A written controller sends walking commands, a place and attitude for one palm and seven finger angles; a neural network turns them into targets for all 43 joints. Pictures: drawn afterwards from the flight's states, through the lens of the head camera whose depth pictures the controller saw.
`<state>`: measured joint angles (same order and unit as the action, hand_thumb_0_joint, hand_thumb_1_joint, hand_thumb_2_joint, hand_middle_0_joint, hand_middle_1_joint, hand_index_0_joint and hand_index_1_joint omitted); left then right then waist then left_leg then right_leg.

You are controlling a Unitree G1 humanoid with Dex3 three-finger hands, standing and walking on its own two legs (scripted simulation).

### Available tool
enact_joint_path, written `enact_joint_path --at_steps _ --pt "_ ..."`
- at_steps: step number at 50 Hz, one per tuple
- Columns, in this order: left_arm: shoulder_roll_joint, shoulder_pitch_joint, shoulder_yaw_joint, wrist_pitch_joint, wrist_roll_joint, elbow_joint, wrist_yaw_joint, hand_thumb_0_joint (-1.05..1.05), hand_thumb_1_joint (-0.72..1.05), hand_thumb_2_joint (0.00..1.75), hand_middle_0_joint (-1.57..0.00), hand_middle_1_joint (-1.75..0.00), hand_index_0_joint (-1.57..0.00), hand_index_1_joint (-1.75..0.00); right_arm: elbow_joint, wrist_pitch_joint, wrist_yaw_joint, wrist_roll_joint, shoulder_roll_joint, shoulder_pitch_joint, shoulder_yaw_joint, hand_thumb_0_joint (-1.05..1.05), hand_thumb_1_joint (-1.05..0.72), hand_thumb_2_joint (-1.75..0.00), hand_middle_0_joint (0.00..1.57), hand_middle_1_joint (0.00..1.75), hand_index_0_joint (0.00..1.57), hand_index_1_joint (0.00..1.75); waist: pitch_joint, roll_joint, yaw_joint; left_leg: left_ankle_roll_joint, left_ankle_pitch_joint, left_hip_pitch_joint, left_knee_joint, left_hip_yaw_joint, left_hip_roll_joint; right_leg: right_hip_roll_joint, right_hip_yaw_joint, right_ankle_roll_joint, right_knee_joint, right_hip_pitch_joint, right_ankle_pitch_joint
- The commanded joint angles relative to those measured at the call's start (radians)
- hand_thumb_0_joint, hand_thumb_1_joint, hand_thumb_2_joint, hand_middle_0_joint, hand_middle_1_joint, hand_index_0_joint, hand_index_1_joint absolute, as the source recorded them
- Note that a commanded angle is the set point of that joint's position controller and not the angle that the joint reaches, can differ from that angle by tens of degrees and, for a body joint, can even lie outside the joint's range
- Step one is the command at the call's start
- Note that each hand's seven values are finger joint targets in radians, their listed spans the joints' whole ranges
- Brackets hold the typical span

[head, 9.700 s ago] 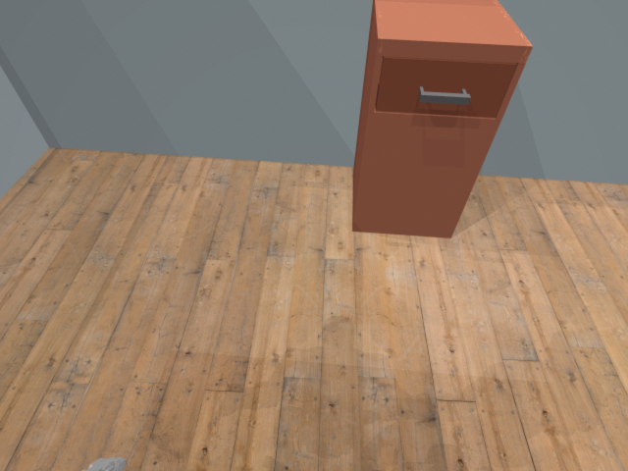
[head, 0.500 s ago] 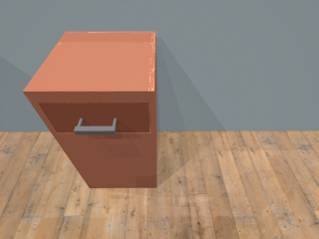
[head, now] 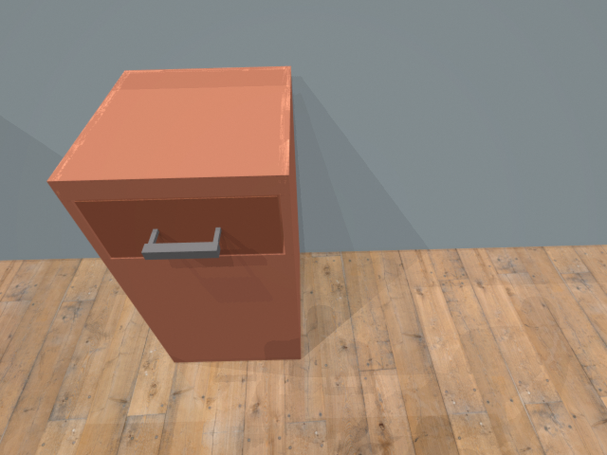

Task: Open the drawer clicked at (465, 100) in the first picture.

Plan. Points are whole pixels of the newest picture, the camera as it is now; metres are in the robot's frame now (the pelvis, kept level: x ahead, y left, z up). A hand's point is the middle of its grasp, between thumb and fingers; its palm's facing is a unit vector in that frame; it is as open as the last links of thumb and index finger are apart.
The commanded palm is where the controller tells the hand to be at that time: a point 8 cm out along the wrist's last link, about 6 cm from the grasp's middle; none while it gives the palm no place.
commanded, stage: come to a stop and stand still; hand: left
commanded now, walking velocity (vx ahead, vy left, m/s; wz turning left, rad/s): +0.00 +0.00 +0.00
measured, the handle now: (184, 242) +0.52 +0.28 -0.09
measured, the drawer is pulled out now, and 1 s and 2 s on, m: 0.00 0.00 0.00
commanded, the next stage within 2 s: look again from close up in 0.08 s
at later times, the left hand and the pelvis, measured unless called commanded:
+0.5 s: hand out of the picture +0.00 +0.15 -0.17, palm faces +0.01 -0.98 -0.17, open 7.3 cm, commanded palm none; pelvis +0.02 -0.01 +0.00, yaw +0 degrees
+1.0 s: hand out of the picture +0.00 +0.16 -0.18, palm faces +0.12 -0.97 -0.22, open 7.3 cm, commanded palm none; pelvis +0.01 -0.01 +0.00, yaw +4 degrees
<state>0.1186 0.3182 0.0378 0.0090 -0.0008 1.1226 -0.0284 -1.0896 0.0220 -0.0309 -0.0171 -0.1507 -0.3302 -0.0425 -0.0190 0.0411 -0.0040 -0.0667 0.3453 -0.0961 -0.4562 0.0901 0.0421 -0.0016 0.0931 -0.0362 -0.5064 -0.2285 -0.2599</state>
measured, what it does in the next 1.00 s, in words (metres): stands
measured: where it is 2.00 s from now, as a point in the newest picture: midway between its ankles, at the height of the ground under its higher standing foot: outside the picture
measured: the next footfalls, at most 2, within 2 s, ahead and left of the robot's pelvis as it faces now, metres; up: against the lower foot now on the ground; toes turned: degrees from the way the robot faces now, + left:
left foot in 1.18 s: +0.03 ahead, +0.17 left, +0.00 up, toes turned +0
right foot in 1.48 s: +0.02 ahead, -0.03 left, +0.00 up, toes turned +2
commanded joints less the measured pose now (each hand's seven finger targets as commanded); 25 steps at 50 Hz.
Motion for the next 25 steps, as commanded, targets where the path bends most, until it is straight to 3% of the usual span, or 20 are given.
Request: enact_joint_path --at_steps 1,14,25 --pt "0.093 0.035 -0.024 0.02 -0.004 -0.033 -0.009 0.0 0.9 0.9 -0.2 -0.3 -0.2 -0.3 0.0 0.009 -0.002 0.003 -0.077 -0.092 0.016 0.0 -0.9 -0.9 0.2 0.3 0.2 0.3 -0.086 -0.047 -0.002 0.003 -0.108 -0.139 0.139 -0.142 -0.143 -0.103 -0.149 -0.036 0.089 0.038 0.091" --pt "0.073 0.059 -0.027 0.026 -0.003 -0.006 -0.014 0.0 0.9 0.9 -0.2 -0.3 -0.2 -0.3 -0.055 0.015 -0.014 0.004 -0.052 -0.119 0.015 0.0 -0.9 -0.9 0.2 0.3 0.2 0.3 -0.057 -0.04 -0.001 0.013 -0.248 -0.087 0.116 -0.121 -0.153 -0.113 -0.145 -0.041 0.076 0.076 0.269" --pt "0.068 0.057 -0.029 0.024 -0.002 -0.002 -0.016 0.0 0.9 0.9 -0.2 -0.3 -0.2 -0.3 -0.072 0.013 -0.019 0.005 -0.042 -0.13 0.017 0.0 -0.9 -0.9 0.2 0.3 0.2 0.3 -0.057 -0.03 -0.002 0.018 -0.294 -0.07 0.118 -0.117 -0.158 -0.111 -0.139 -0.041 0.078 0.089 0.311"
